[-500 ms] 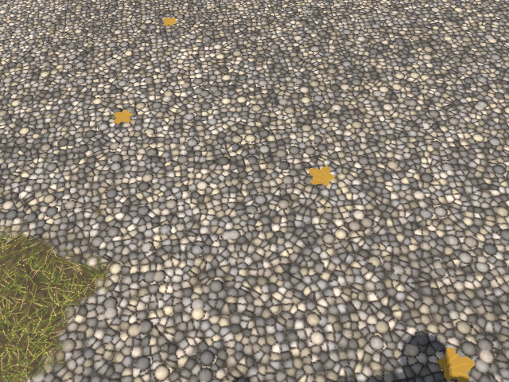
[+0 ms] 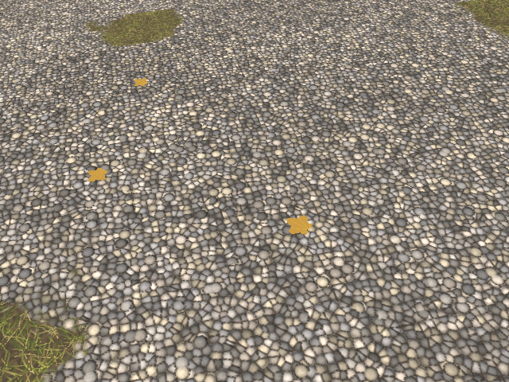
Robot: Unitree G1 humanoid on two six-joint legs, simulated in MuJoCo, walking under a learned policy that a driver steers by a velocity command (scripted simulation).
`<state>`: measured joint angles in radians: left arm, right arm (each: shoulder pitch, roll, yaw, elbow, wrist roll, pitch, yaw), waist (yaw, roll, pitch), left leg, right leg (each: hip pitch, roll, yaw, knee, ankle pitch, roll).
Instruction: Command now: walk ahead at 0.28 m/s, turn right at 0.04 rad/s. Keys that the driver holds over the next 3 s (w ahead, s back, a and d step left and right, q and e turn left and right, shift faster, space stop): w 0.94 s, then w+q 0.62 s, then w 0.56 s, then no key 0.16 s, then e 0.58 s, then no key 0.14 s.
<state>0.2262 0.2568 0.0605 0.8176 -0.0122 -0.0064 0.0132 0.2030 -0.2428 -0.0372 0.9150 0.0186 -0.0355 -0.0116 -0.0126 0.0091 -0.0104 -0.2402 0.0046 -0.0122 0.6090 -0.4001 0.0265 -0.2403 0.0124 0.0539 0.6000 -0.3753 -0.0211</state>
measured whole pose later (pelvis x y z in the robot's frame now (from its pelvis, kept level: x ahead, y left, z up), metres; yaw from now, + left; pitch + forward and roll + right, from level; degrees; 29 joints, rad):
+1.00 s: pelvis +0.46 -0.01 +0.02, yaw +0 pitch +0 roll -2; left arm 0.30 0.27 0.05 0.86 0.01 -0.10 -0.03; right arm 0.18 -0.31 -0.05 0.80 0.01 -0.06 -0.01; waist 0.04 0.05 0.03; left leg -0.67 0.14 -0.05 0.99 -0.17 0.00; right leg -0.14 0.08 -0.06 0.27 -0.14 -0.07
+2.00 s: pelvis +1.04 +0.12 +0.02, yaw +22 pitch +1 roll -1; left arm 0.31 0.26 0.05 0.82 0.00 -0.10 -0.03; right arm 0.24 -0.29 -0.05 0.70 0.01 -0.05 0.00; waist 0.04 0.05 0.01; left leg -0.58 0.07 -0.05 1.04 -0.28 0.01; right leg -0.20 0.06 -0.02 0.35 -0.18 -0.06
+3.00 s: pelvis +1.29 +0.21 +0.02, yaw +4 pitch +3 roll +1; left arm 0.23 0.32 0.07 0.66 0.02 -0.10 -0.04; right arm 0.17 -0.33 -0.08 0.74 -0.05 -0.04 -0.02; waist 0.01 0.00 0.00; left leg -0.44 0.04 0.00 0.86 -0.37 -0.10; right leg -0.24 0.06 0.07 0.32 -0.12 -0.07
